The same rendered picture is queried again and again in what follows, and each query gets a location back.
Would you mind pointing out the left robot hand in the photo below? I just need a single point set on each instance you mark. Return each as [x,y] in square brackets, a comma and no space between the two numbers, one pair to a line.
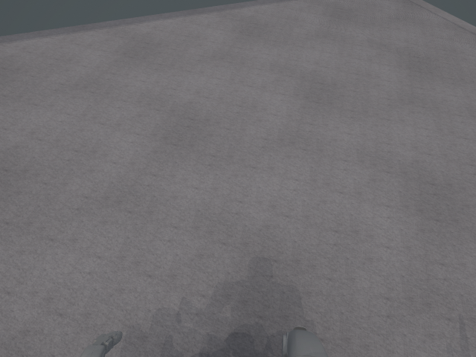
[102,344]

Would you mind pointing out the robot right thigh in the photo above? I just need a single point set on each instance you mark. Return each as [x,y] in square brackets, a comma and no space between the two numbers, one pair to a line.
[302,343]

